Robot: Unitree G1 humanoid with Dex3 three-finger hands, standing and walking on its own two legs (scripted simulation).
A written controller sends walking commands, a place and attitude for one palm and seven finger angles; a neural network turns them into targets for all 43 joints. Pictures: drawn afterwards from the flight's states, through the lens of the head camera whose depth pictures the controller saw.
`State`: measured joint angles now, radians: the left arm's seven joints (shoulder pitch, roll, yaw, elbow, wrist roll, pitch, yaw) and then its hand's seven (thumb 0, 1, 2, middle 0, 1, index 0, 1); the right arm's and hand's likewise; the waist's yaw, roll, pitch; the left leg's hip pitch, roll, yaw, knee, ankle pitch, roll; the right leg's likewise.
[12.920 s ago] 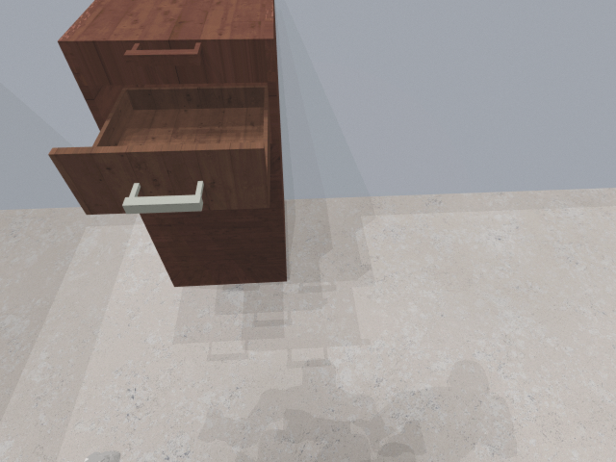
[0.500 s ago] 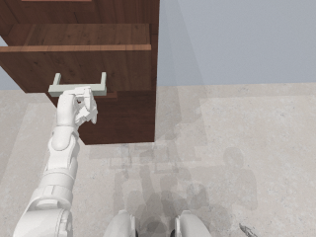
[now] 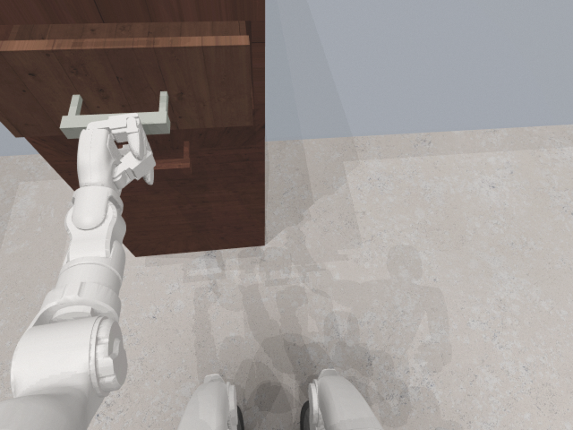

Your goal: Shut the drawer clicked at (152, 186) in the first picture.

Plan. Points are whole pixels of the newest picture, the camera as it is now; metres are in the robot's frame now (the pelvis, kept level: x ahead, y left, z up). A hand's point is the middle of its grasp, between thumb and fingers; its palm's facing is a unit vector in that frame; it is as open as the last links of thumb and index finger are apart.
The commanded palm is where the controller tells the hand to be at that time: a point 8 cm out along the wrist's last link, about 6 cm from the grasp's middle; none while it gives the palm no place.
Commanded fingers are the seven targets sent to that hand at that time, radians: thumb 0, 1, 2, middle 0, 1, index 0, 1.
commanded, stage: push the drawer shut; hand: left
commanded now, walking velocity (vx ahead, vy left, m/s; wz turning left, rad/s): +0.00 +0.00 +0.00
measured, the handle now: (119, 112) +0.56 +0.21 +0.06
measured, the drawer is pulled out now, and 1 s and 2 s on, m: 0.04 0.00 0.00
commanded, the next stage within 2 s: pull the fist back off the drawer in 0.86 s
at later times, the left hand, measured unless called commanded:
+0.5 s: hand (147, 129) +0.53 +0.17 +0.06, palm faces +0.04 -1.00 -0.04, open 3.0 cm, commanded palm +0.52 +0.22 +0.06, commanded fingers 0.00 0.90 0.90 -1.40 -1.60 -1.40 -1.60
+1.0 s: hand (134, 125) +0.54 +0.19 +0.05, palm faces +0.04 -1.00 -0.05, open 3.1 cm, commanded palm +0.57 +0.21 +0.06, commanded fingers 0.00 0.90 0.90 -1.40 -1.60 -1.40 -1.60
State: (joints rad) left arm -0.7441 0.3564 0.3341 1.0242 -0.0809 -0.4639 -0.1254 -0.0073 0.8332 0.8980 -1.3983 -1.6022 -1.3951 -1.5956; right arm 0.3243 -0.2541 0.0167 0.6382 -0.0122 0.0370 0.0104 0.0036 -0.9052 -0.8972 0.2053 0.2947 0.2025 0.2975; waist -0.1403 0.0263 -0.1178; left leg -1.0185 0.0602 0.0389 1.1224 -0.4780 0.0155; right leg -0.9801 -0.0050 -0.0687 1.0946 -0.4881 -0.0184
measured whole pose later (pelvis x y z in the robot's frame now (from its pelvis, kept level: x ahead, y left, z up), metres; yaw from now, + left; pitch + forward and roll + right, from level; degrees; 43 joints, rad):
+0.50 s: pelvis +0.00 +0.00 -0.01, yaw -1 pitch +25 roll -3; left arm -0.94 0.48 0.41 1.19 -0.03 -0.45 -0.15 0.00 0.77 0.90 -1.40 -1.60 -1.39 -1.60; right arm 0.37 -0.26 0.04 0.64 -0.03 0.07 0.02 0.00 -0.91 -0.90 0.21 0.29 0.20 0.30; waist -0.20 0.04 -0.11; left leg -1.12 0.07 0.02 1.17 -0.48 0.02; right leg -1.07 0.01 -0.08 1.11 -0.48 -0.02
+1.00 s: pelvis -0.03 +0.01 -0.03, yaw +0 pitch +27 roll -6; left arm -1.16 0.60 0.33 1.31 0.00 -0.38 -0.13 -0.05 0.52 0.91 -1.40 -1.60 -1.39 -1.60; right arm 0.37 -0.27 0.08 0.67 -0.04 -0.01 -0.01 0.00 -0.90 -0.90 0.21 0.29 0.20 0.30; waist -0.25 0.03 -0.10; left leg -1.27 0.06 -0.03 1.24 -0.44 0.03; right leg -1.18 0.00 -0.13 1.15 -0.44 -0.01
